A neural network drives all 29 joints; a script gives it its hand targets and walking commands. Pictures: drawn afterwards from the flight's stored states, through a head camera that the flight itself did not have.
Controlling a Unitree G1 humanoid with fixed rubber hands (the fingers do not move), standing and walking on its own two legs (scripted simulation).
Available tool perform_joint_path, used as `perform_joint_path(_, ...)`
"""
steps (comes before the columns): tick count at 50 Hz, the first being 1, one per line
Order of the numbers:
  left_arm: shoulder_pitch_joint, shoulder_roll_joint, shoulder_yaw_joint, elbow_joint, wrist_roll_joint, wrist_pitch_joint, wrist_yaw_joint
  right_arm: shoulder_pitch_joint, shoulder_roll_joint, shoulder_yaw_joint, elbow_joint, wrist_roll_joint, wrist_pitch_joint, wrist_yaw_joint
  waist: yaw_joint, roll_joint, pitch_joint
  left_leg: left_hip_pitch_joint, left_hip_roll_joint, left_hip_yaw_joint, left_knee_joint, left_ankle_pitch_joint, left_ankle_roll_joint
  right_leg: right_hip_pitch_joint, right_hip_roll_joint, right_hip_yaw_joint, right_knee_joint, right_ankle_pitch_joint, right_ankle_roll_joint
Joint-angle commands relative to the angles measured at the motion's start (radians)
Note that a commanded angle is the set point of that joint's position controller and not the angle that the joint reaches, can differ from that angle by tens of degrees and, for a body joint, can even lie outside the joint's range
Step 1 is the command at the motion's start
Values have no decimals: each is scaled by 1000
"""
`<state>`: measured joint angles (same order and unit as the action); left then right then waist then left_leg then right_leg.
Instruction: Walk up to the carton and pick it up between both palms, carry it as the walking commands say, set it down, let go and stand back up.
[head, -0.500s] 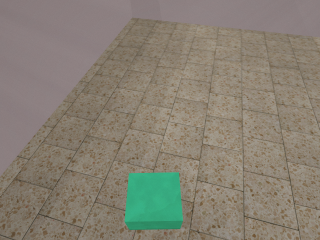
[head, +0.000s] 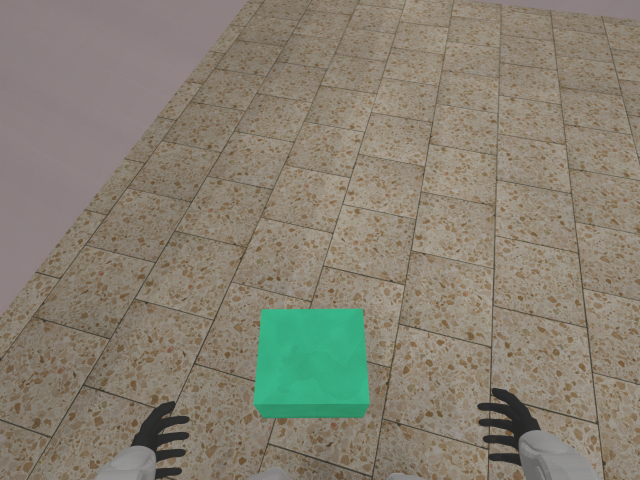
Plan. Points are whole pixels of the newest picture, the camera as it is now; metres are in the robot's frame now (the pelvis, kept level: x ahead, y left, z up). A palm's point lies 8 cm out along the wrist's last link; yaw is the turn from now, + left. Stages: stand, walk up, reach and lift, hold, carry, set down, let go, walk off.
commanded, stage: reach and lift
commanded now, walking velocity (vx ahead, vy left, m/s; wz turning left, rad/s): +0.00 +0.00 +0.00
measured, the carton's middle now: (312, 363) +0.44 +0.04 -0.66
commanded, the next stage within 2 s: none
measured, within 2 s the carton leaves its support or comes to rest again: neither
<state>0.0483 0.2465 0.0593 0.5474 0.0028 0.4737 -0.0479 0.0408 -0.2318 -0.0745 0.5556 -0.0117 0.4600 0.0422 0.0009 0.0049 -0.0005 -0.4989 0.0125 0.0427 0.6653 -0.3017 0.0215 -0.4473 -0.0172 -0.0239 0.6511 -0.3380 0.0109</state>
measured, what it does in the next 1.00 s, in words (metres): lowers itself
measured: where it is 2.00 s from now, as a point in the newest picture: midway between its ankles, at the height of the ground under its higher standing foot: outside the picture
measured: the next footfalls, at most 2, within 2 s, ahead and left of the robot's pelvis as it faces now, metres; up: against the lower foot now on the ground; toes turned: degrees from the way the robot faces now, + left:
none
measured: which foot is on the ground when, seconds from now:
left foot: down 0.00-1.00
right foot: down 0.00-1.00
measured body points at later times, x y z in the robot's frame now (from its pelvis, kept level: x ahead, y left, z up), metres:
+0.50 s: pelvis -0.06 +0.00 -0.06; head +0.10 +0.01 +0.36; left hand +0.25 +0.26 -0.17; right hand +0.24 -0.23 -0.16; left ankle +0.02 +0.11 -0.72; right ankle -0.01 -0.13 -0.72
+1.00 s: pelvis -0.08 +0.01 -0.10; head +0.19 +0.03 +0.26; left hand +0.40 +0.28 -0.19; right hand +0.39 -0.20 -0.20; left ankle +0.02 +0.11 -0.72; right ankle -0.01 -0.13 -0.72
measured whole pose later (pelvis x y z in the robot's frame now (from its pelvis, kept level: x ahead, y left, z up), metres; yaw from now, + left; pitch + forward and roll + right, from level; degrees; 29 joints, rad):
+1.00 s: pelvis -0.08 +0.01 -0.10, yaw -1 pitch +35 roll -2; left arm -0.97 0.44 0.26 0.95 -0.07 0.19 -0.12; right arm -0.90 -0.25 -0.26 0.83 0.07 0.21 -0.03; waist 0.00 -0.01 0.01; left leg -1.42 0.01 0.02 1.11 -0.31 0.05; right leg -1.37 -0.01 0.00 1.11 -0.36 0.04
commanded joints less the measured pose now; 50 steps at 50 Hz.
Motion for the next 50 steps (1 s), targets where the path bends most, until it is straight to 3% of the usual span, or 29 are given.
perform_joint_path(1, 10, 59, 38, -106, 16, -60, -10, 33, -53, -35, -106, -28, -53, 17, 3, 27, -193, 168, -17, -67, 4, 386, -10, -88, 53, 16, -9, 292, -8)
perform_joint_path(6, -76, 119, 64, -125, 24, -154, -24, -9, -55, -62, -193, -18, -143, 2, 14, -11, -289, 64, -35, -57, 136, 371, -24, -185, 48, 16, 107, 298, 12)
perform_joint_path(12, -189, 157, 76, -100, -14, -150, -45, -74, -47, -54, -201, 38, -126, -41, 1, 1, -385, -26, -37, -35, 210, 252, -27, -217, 38, 14, 184, 218, 17)
perform_joint_path(20, -433, 196, 113, -1, -28, -124, -61, -343, -49, -46, -150, 58, -87, -55, 8, 12, -344, -168, -21, -32, 227, 3, -21, -299, 33, 13, 221, -19, 19)
perform_joint_path(25, -625, 222, 130, 64, -49, -129, -57, -529, -66, -73, -78, 67, -88, -64, 7, 19, -382, -208, -18, -39, 248, -46, -24, -361, 32, 11, 248, -67, 15)
perform_joint_path(37, -997, 289, 182, 232, -70, -212, -55, -908, -112, -160, 111, 76, -176, -80, 5, 44, -647, -249, -21, -48, 316, 81, -30, -553, 48, -1, 323, 13, 14)
perform_joint_path(50, -1269, 357, 224, 325, -77, -321, -70, -1173, -153, -217, 180, 85, -283, -74, 6, 56, -899, -212, -26, -82, 383, 337, -7, -756, 66, -19, 380, 134, 18)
